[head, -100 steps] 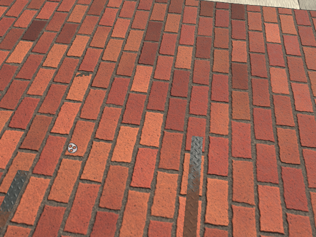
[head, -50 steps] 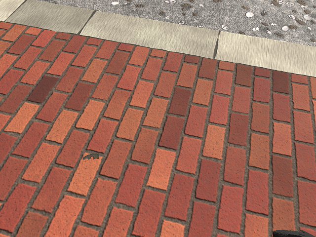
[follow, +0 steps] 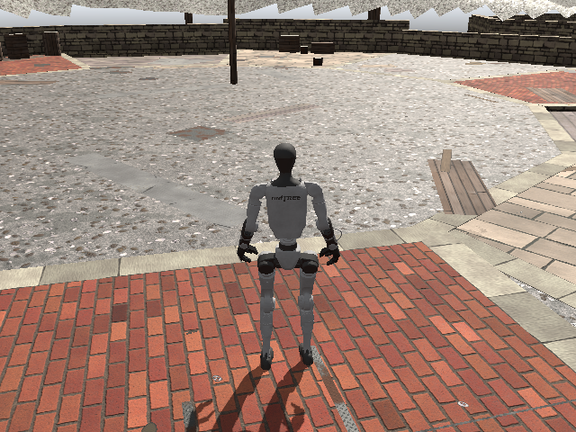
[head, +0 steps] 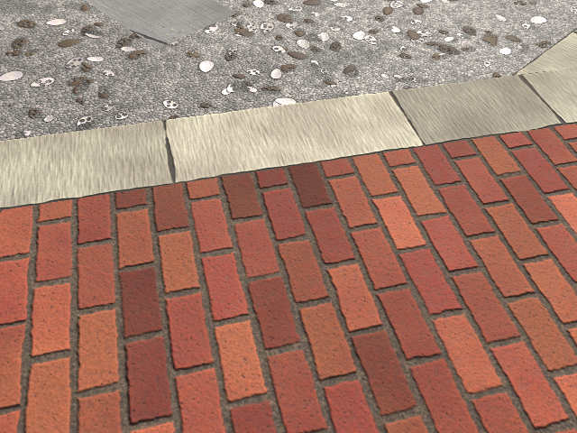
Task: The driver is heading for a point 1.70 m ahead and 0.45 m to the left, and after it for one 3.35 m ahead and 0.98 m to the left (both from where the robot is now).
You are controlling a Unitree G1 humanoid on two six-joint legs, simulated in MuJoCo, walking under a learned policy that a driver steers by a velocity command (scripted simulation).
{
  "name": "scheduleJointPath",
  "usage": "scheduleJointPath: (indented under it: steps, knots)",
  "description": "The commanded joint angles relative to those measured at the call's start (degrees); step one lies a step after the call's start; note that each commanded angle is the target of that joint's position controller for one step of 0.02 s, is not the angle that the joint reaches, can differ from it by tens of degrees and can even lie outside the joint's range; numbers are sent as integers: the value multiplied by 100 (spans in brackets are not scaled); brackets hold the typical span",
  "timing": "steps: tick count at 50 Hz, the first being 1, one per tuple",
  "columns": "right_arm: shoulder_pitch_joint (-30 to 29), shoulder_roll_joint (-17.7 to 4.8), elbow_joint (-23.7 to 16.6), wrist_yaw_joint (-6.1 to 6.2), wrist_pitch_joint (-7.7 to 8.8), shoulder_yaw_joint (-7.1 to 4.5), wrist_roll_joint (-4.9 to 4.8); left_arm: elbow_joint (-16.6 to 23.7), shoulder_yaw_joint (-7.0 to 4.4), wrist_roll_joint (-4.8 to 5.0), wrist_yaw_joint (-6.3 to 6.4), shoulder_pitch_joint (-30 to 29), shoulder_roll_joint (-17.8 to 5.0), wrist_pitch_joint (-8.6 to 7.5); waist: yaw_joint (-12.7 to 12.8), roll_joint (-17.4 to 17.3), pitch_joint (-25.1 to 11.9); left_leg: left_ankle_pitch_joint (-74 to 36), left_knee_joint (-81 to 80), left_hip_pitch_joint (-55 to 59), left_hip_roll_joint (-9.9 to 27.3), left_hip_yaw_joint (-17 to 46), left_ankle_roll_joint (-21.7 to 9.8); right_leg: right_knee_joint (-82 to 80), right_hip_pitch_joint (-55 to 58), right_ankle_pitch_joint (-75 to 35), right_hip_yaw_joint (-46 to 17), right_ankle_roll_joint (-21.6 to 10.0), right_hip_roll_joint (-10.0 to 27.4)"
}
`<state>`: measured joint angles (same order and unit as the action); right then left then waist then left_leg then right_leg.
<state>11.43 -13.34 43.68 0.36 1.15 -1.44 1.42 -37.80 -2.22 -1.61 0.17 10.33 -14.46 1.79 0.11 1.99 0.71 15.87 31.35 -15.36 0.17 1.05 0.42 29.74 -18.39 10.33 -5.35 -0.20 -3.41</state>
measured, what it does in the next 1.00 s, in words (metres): steps on the spot, turning left: left foot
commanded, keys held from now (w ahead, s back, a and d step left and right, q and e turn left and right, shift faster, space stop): q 0.74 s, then no key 0.18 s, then w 0.08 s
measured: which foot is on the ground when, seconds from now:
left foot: down 0.00-0.26, up 0.28-0.48, down 0.50-1.00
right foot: down 0.00-0.50, up 0.52-1.00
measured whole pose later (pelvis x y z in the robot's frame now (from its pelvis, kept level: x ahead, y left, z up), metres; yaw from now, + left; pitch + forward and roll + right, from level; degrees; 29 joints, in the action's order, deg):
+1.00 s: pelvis +0.01 +0.06 +0.00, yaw +27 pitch +2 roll -1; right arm 10.6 -15.8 34.5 1.0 -2.3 -2.4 0.1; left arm -42.1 -3.9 0.6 0.7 7.8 -16.1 -0.4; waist -0.9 0.0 0.3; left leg 14.0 29.8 -16.6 -7.3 9.7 -4.3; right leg 34.7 -17.7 18.4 -3.3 3.2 -0.3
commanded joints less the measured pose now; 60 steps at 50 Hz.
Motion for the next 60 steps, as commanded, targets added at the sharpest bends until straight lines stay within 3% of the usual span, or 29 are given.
scheduleJointPath:
  steps: [1, 5, 11, 13, 15, 16, 17, 19, 22, 24, 25, 26, 27, 28, 29, 30, 31, 34, 39, 46, 50, 51, 52, 53, 54, 55, 56, 58, 60]
  knots:
    - [-231, -657, -363, -19, 97, -102, -27, 281, -167, -2, -9, -5, -497, -64, 91, -664, -16, 589, -1095, -670, 511, 723, -229, -295, 796, 182, -263, -137, 360]
    - [-293, -1074, -526, 22, 50, -232, -167, 277, -270, 8, 85, -101, -653, -186, 39, -438, -57, -498, -679, -460, 487, 934, -424, -106, 615, -140, -47, -140, 358]
    - [-317, -994, -860, 34, -93, -324, -244, 327, -420, 81, 192, 137, -700, -150, 42, -79, -404, -991, 114, -811, 211, 1064, -479, -14, 911, -411, -36, -345, 645]
    - [-275, -852, -951, 10, -137, -311, -244, 322, -478, 70, 215, 344, -843, -123, 72, 464, -519, -530, 924, -1248, -114, 615, -228, -465, 1210, -697, -759, -814, 1392]
    - [-205, -897, -988, -39, -197, -371, -216, 418, -464, 73, 259, 181, -880, -172, 59, 1022, -631, 1574, 2418, -1598, -100, 158, -16, -771, 1254, -1781, -1655, -1554, 2519]
    - [-324, -988, -1047, -59, -235, -427, -219, 450, -447, 57, 275, 211, -901, -216, 145, 710, -576, 2043, 3202, -1830, 40, 236, 52, -838, 1210, -2205, -1736, -1749, 2743]
    - [-296, -929, -1060, -65, -285, -435, -255, 455, -455, 77, 281, 56, -962, -241, 39, 408, -508, 1999, 3278, -1902, 201, 299, 85, -827, 1144, -2149, -1444, -1631, 2651]
    - [-241, -751, -1038, -83, -356, -362, -266, 458, -513, 152, 272, -366, -1134, -232, -63, 419, -439, 1372, 2515, -1394, 362, 100, 97, -804, 782, -1978, -563, -1196, 2170]
    - [28, -803, -1017, -177, -379, -403, -280, 405, -516, 222, 241, -475, -1123, -111, -125, 665, -626, 529, 1259, -434, 101, -427, 33, -496, 576, -1779, 218, -951, 1857]
    - [407, -879, -904, -179, -388, -491, -233, 296, -471, 315, 222, -301, -923, -77, -229, 330, -626, -358, -44, 357, -212, -533, -198, 263, 224, -682, 666, -537, 1621]
    - [440, -1326, -1002, -116, -351, -607, -193, 242, -414, 188, 201, 36, -647, -60, -62, -908, -400, -1694, -686, 935, 479, 793, -554, 1539, -817, 776, 1225, -9, 1143]
    - [377, -2044, -1300, -90, -269, -704, -66, 626, -324, -29, 214, -346, -505, -83, -62, -2367, -282, -3405, -1087, 1059, 2038, 3257, -1698, 3005, -2358, 2933, 989, 423, 275]
    - [551, -1844, -1327, -135, -134, -640, 139, 657, -392, 51, 254, -744, -766, -135, -458, -1611, -754, -2974, -1280, 914, 2208, 3467, -2173, 3956, -2333, 3024, 117, 388, 285]
    - [320, -1689, -1296, -135, -43, -574, 124, 570, -425, 152, 272, -716, -860, -125, -252, -1168, -551, -2424, -1207, 800, 1903, 2971, -1913, 4155, -2400, 2513, -16, 312, 376]
    - [29, -1545, -1303, -86, -36, -552, -28, 423, -459, 125, 312, -584, -890, -103, -85, -793, -426, -1994, -1109, 752, 1571, 2545, -1550, 4028, -2448, 1949, -17, 304, 477]
    - [-177, -1392, -1335, -28, -70, -494, -150, 336, -475, 82, 353, -550, -911, -78, -21, -724, -406, -1966, -1051, 708, 1382, 2303, -1330, 3873, -2396, 1555, -52, 344, 549]
    - [-262, -1342, -1354, 25, -108, -455, -181, 292, -475, 71, 344, -487, -876, -73, 52, -776, -468, -2206, -1042, 530, 1205, 2098, -1251, 3907, -2111, 1278, -7, 399, 490]
    - [-106, -1245, -1363, 125, -155, -419, -156, 208, -414, 136, 279, -453, -699, -103, 20, -751, -698, -2343, -1027, 752, 1021, 1962, -1245, 3715, -1929, 843, 10, 494, 327]
    - [22, -1261, -1354, 213, -227, -446, -168, 164, -350, 166, 247, -709, -647, -150, -132, -902, -656, -1615, -1058, 1070, 953, 2181, -1193, 2370, -1791, 679, -78, 593, 322]
    - [-65, -1179, -1309, 102, -291, -390, -83, 84, -307, 216, 128, -713, -677, -251, -259, -1040, -462, -1604, -980, 540, 912, 2427, -1380, 1268, -642, 1128, 97, 473, 368]
    - [-120, -1004, -1205, 56, -282, -278, -164, -72, -236, 221, -17, -353, -518, -400, -31, -940, -344, 1278, -1249, 1, 536, 2546, -1191, -437, 559, 458, 469, 152, 205]
    - [-37, -950, -1171, 55, -247, -252, -144, -115, -243, 194, -19, -228, -570, -451, 8, -821, -292, 1652, -1147, -328, 381, 2479, -1023, -582, 1009, 428, 407, 14, 308]
    - [-67, -806, -1189, 48, -191, -194, -104, -159, -266, 161, 5, 143, -730, -499, 133, -540, -349, 1870, -616, -880, 204, 2234, -801, -654, 1607, 659, -110, -268, 869]
    - [-9, -604, -1302, 38, -106, -151, -104, -310, -364, 110, 19, 502, -1176, -531, 37, 367, -269, 1691, 367, -1668, -504, 1041, -460, -970, 1867, 1736, -1139, -798, 1468]
    - [-388, -806, -1440, 48, -2, -203, -168, -424, -443, 102, -17, 844, -1349, -565, 300, 1028, 65, 1568, 1344, -2336, -670, 424, -247, -1799, 1768, 2659, -2542, -1405, 2221]
    - [-669, -1161, -1486, 60, 70, -331, -253, -425, -419, 108, 2, 826, -1227, -601, 410, 932, 522, 1606, 2163, -2900, -316, 477, -137, -1982, 1678, 2794, -2936, -1591, 2514]
    - [-550, -1159, -1406, 38, 112, -367, -262, -412, -373, 159, 45, 772, -1104, -619, 317, 724, 538, 1360, 2560, -3075, -159, 518, -93, -1961, 1756, 2655, -2716, -1507, 2368]
    - [-495, -948, -1351, -60, 192, -337, -219, -426, -311, 240, 88, 799, -946, -621, 303, 626, 438, 698, 2664, -3336, 79, 401, -34, -1965, 2112, 1996, -2079, -1269, 2026]
    - [-719, -670, -1368, -140, 284, -256, -207, -449, -290, 233, 89, 848, -903, -594, 381, 586, 370, 162, 2146, -2951, 138, 76, 19, -2045, 1932, 1026, -1334, -1112, 1680]
Keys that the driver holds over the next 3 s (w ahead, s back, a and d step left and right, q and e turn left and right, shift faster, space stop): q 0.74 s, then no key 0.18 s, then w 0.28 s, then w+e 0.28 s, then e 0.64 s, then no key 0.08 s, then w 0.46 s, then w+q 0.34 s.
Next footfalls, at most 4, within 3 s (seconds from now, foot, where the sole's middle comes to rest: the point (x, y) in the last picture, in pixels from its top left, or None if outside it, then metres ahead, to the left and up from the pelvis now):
0.50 left None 0.02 0.15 -0.77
1.04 right None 0.10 -0.05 -0.77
1.40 left None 0.15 0.29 -0.77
1.84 right None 0.44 0.15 -0.77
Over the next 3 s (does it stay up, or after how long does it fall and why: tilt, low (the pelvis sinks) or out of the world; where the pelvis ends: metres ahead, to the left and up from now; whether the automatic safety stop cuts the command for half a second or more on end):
stays up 0.58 0.18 0.01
